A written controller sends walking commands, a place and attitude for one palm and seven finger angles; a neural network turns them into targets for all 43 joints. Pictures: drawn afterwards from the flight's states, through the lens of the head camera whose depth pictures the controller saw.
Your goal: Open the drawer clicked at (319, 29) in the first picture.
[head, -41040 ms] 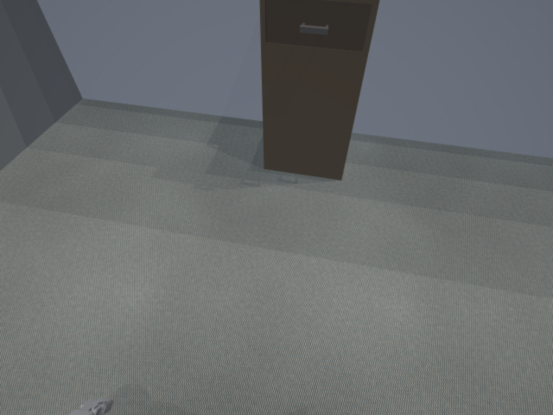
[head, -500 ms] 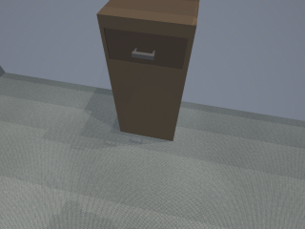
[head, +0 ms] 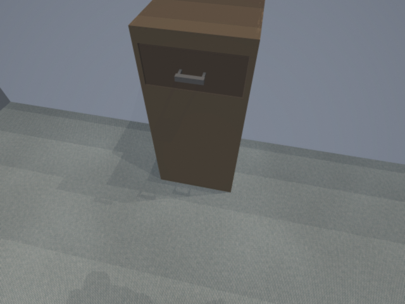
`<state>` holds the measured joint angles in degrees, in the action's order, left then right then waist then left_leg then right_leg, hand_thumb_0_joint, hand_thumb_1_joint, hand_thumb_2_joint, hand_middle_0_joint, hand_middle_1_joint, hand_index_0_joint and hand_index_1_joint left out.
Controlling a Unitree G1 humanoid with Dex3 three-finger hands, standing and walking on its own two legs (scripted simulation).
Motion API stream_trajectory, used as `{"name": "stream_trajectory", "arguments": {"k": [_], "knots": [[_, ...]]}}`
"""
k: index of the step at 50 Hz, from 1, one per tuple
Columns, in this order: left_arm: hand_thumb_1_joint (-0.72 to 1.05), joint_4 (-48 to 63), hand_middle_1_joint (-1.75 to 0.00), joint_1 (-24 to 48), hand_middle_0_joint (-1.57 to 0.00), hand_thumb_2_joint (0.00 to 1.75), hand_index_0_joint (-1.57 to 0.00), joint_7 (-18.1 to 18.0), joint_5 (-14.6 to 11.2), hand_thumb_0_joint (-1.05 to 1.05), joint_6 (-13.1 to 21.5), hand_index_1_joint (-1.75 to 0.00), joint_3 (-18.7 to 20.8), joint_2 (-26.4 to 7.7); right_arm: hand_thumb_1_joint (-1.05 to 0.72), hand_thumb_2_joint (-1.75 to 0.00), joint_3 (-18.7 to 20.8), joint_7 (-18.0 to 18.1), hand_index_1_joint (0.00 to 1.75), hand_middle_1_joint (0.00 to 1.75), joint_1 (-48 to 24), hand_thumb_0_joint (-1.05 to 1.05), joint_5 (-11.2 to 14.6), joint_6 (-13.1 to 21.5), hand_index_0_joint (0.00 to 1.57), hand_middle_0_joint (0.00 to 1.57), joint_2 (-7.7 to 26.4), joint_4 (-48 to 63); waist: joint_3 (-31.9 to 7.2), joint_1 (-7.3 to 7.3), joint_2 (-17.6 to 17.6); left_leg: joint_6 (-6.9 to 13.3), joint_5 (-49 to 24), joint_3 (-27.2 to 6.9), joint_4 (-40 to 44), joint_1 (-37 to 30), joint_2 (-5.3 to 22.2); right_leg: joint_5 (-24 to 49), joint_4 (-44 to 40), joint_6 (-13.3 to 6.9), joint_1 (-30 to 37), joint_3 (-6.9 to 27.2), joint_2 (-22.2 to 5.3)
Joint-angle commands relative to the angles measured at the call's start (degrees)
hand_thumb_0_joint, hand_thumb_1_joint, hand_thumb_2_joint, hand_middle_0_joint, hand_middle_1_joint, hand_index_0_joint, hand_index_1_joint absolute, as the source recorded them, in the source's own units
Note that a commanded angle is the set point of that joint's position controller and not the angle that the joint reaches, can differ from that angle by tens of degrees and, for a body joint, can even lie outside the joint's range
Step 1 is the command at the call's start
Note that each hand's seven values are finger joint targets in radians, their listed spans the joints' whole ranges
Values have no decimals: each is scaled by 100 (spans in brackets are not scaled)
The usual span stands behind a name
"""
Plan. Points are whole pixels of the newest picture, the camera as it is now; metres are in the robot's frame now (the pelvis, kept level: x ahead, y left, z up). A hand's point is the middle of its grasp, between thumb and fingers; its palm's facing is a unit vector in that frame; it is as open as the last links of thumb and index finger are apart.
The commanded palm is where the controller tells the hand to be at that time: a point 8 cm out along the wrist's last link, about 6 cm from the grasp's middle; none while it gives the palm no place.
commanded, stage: turn to face it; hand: left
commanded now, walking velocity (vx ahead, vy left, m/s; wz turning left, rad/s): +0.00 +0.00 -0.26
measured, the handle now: (190, 76) +0.83 +0.09 -0.02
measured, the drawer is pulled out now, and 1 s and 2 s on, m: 0.00 0.00 0.00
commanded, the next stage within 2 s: take the last steps up to it in 0.16 s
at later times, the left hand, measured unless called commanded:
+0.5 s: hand out of the picture +0.07 +0.20 -0.18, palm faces -0.08 -0.97 -0.23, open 7.3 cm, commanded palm none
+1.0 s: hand (156, 251) +0.28 +0.14 -0.20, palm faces -0.09 -0.98 -0.17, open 7.3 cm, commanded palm none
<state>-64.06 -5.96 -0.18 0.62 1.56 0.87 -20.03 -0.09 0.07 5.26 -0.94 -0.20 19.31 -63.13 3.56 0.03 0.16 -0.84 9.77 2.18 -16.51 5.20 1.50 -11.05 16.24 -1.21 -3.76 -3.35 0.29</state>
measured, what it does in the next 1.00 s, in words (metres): walks ahead: right foot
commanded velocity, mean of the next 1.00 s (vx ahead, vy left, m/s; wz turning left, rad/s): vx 0.21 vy -0.01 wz -0.14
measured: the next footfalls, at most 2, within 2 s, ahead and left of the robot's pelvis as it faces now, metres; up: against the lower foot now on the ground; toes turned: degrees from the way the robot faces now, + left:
right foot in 0.96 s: +0.29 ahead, -0.18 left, +0.00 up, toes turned -13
left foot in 1.18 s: +0.29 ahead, +0.10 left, +0.00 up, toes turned -1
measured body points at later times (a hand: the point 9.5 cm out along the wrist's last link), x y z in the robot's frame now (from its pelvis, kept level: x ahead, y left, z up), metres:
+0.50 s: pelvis +0.01 +0.00 -0.01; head +0.03 +0.00 +0.44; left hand +0.08 +0.25 -0.16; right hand -0.01 -0.25 -0.17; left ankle -0.01 +0.13 -0.75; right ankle -0.02 -0.10 -0.75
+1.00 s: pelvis +0.15 -0.03 -0.04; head +0.20 -0.02 +0.41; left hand +0.28 +0.20 -0.19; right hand -0.01 -0.20 -0.17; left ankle +0.02 +0.11 -0.71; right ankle +0.20 -0.15 -0.75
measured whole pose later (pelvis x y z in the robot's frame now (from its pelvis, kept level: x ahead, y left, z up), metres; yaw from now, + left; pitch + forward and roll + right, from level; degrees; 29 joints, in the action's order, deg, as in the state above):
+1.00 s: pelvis +0.15 -0.03 -0.04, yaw -6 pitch -1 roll -1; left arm -56.8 -6.7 1.0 0.7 2.7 4.6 -11.3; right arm 0.7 1.3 28.6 -0.8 0.3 4.7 -68.5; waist 7.3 -2.2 -0.8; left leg -1.0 31.4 5.8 -54.2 8.9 7.3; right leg -13.8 37.9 -3.5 -22.0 -8.5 -2.9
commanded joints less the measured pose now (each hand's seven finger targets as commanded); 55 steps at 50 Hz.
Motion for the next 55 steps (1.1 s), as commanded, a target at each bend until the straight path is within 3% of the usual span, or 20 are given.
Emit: {"name": "stream_trajectory", "arguments": {"k": [1, 13, 20, 24, 27, 29, 30, 31, 32, 33, 35, 39, 42, 45, 46, 47, 48, 50, 52, 55], "knots": [[90, 396, -30, 186, -20, 90, -20, -63, 1, 0, 62, -30, 246, -1280, -90, -90, 288, 98, 30, 30, -25, 0, 19, 127, 20, 20, 1256, 330, -615, -82, -20, 159, -1265, -404, -62, -289, 690, 1783, -56, -157, -5, 804, -802], [90, 589, -30, -215, -20, 90, -20, -63, 15, 0, -183, -30, 199, -707, -90, -90, 246, 140, 30, 30, 385, 0, 21, -4, 20, 20, 632, 486, -503, -70, 7, 93, -716, -84, -459, 0, 744, 1526, 460, -107, -475, 1077, -654], [90, 610, -30, -552, -20, 90, -20, 58, 54, 0, -211, -30, 224, -407, -90, -90, 247, 30, 30, 30, 687, 0, -84, 8, 20, 20, 285, 429, 353, 25, 72, 230, 2264, -357, -126, 763, 703, -2058, 330, -235, -1141, 1224, -431], [90, 458, -30, -1012, -20, 90, -20, 49, 38, 0, -90, -30, 288, -381, -90, -90, 226, 36, 30, 30, 902, 0, -52, 106, 20, 20, -44, 383, 256, 102, -498, 134, 1563, 121, -1034, 1121, 360, -1715, 93, -511, -593, 1707, -826], [90, 311, -30, -1340, -20, 90, -20, -28, 6, 0, -43, -30, 383, -387, -90, -90, 232, 72, 30, 30, 951, 0, -22, 174, 20, 20, -274, 367, 255, 128, -976, 0, 1523, 378, -1892, 1595, 173, -307, 50, -936, -5, 2159, -1296], [90, 299, -30, -1307, -20, 90, -20, -59, 7, 0, -11, -30, 414, -270, -90, -90, 257, 107, 30, 30, 1222, 0, 1, 222, 20, 20, -378, 289, 196, -10, -752, 17, 1448, 363, -1524, 1269, 255, 750, 480, -992, -19, 1871, -1251], [90, 341, -30, -1104, -20, 90, -20, -56, -14, 0, -11, -30, 411, -129, -90, -90, 273, 132, 30, 30, 1694, 0, -7, 261, 20, 20, -373, 125, 62, -293, -361, 106, 674, 255, -781, 224, 356, 1095, 1084, -763, -672, 1421, -934], [90, 485, -30, -843, -20, 90, -20, -17, -32, 0, -5, -30, 350, 179, -90, -90, 350, 169, 30, 30, 2411, 0, -84, 314, 20, 20, -91, -161, 5, -556, 858, 460, -574, -735, -387, -1049, 1080, 932, 2565, -359, -1919, 617, -173], [90, 753, -30, -267, -20, 90, -20, -14, -34, 0, 10, -30, 240, 493, -90, -90, 425, 232, 30, 30, 3253, 0, -145, 322, 20, 20, 127, -452, 237, -870, 2109, 868, -2224, -1879, 101, -1762, 2180, -1673, 4119, -52, -3402, -70, 192], [90, 804, -30, -1, -20, 90, -20, -56, 0, 0, 5, -30, 284, 379, -90, -90, 317, 275, 30, 30, 3475, 0, -127, 286, 20, 20, -154, -545, 428, -827, 1290, 1085, -3166, -1694, -122, -1677, 2484, -1903, 4825, -100, -3789, 421, -142], [90, 815, -30, -46, -20, 90, -20, 26, 9, 0, -34, -30, 305, 615, -90, -90, 311, 275, 30, 30, 2972, 0, -146, 323, 20, 20, -224, -328, 696, -507, 421, 1070, -2442, -1109, -1, -972, 2243, -1556, 4882, -65, -3784, 372, -494], [90, 909, -30, -21, -20, 90, -20, 206, 50, 0, -110, -30, 259, 884, -90, -90, 268, 293, 30, 30, 2673, 0, -132, 407, 20, 20, -363, -314, 493, -311, 907, 657, -1728, 8, 227, -442, 1596, -712, 3553, -32, -3046, -200, -501], [90, 915, -30, -3, -20, 90, -20, 231, 52, 0, -125, -30, 277, 916, -90, -90, 237, 283, 30, 30, 2742, 0, -131, 394, 20, 20, -360, -341, 392, -276, 876, 629, -2126, 283, 63, -125, 1505, -517, 2778, -100, -2211, -605, -229], [90, 646, -30, -901, -20, 90, -20, 207, 55, 0, -69, -30, 374, 727, -90, -90, 262, 287, 30, 30, 2507, 0, -65, 316, 20, 20, -269, -322, -3, 208, 834, 508, -3218, 523, -1153, 194, 1353, -310, 2072, -291, -685, -856, 138], [90, 407, -30, -1722, -20, 90, -20, 180, 61, 0, -5, -30, 473, 473, -90, -90, 274, 266, 30, 30, 2328, 0, -2, 311, 20, 20, -256, -242, -339, 608, 491, 323, -2947, 664, -2261, 866, 1145, -69, 1658, -436, 608, -583, 3], [90, 221, -30, -2577, -20, 90, -20, 88, 97, 0, 75, -30, 652, -159, -90, -90, 227, 185, 30, 30, 2234, 0, 111, 347, 20, 20, -623, -34, -914, 924, -941, 64, -585, 1000, -4162, 2246, 501, -347, 828, -968, 1822, 1533, -1513], [90, 194, -30, -2659, -20, 90, -20, 20, -17, 0, 56, -30, 677, -440, -90, -90, 246, 172, 30, 30, 1862, 0, 140, 327, 20, 20, -797, 292, -926, 837, -1310, 81, 2476, 425, -5887, 2814, 151, 44, -104, -1487, 1458, 3224, -2732], [90, 551, -30, -1312, -20, 90, -20, -103, 28, 0, -2, -30, 529, -76, -90, -90, 337, 122, 30, 30, 1379, 0, 8, 228, 20, 20, -889, 429, 369, 325, -883, 97, 2310, -339, -5734, 3016, 860, -1629, -355, -1333, -855, 2499, -2401], [90, 771, -30, -696, -20, 90, -20, -134, 108, 0, 66, -30, 418, 278, -90, -90, 311, 72, 30, 30, 1695, 0, -47, 100, 20, 20, -1054, 312, 252, -124, -672, 46, 1984, -314, -4715, 2038, 943, -1084, -381, -1037, -1967, 1522, -2020], [90, 828, -30, -383, -20, 90, -20, -56, 97, 0, 97, -30, 469, 160, -90, -90, 261, 12, 30, 30, 2416, 0, -53, 89, 20, 20, -1250, 118, -192, -465, -348, 5, 1134, 405, -2729, 657, 554, -1527, -153, -844, -2380, 830, -1475]]}}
